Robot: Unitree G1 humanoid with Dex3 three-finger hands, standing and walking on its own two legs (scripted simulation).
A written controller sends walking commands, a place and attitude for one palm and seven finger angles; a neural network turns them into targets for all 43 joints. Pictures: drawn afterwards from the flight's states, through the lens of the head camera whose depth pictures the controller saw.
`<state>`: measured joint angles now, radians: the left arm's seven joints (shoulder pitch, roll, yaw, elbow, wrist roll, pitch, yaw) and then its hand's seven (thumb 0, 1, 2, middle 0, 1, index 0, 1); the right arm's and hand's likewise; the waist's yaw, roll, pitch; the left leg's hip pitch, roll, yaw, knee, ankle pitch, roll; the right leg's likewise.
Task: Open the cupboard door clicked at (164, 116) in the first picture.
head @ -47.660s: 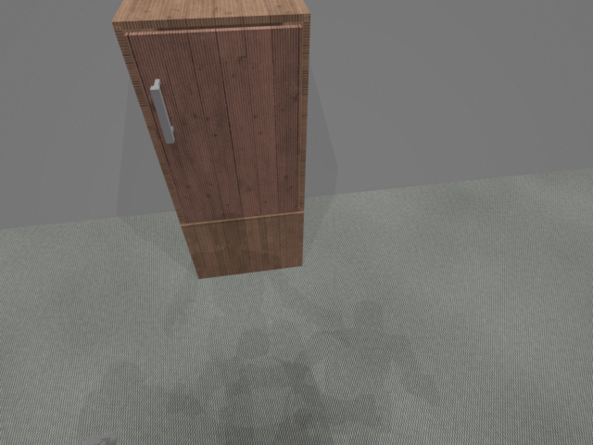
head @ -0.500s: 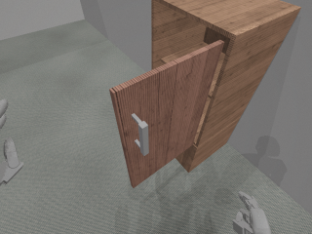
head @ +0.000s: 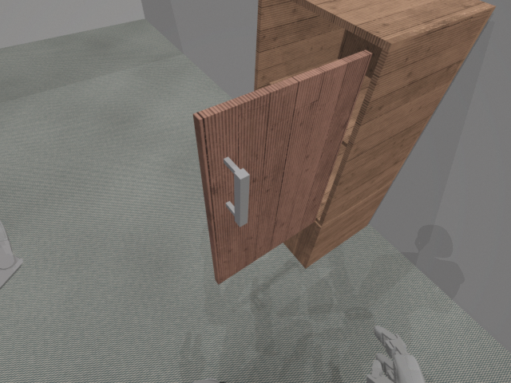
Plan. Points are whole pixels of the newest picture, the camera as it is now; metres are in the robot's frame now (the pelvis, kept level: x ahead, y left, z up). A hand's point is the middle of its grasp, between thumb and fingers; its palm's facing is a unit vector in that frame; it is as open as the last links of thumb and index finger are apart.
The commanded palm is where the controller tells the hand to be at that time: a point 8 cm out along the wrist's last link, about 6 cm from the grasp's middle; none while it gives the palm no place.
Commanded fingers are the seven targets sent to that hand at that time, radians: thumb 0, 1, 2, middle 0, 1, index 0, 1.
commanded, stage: step back with the hand held close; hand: left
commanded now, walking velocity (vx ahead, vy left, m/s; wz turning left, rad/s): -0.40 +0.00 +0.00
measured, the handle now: (235, 193) +0.44 +0.08 +0.02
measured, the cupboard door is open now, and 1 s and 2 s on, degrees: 91 91 91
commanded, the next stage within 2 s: stop stepping back and stand still in 0.32 s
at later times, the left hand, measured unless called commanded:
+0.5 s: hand out of the picture +0.07 +0.25 +0.17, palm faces +0.32 -0.81 -0.49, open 7.4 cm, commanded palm +0.02 +0.29 +0.19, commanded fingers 0.00 0.90 0.90 -0.20 -0.30 -0.20 -0.30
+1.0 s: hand out of the picture -0.01 +0.23 +0.17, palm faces +0.40 -0.78 -0.48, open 7.4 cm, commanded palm -0.08 +0.27 +0.19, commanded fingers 0.00 0.90 0.90 -0.20 -0.30 -0.20 -0.30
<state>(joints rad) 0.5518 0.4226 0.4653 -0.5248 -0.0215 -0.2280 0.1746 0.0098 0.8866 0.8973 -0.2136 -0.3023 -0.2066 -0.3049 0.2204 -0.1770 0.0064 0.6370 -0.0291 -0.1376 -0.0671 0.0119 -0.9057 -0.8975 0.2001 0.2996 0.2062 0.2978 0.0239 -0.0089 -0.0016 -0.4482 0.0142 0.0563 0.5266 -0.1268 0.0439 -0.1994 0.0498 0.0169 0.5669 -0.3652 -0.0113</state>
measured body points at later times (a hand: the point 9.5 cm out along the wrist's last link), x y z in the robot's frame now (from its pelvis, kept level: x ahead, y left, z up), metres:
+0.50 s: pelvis -0.13 -0.01 +0.02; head -0.10 +0.02 +0.46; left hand +0.05 +0.29 +0.19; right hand +0.05 -0.24 -0.05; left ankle -0.04 +0.07 -0.73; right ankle -0.20 -0.14 -0.67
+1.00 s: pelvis -0.23 -0.03 +0.00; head -0.24 -0.02 +0.45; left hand -0.04 +0.27 +0.20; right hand -0.10 -0.27 -0.09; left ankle -0.18 +0.09 -0.73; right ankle -0.24 -0.11 -0.73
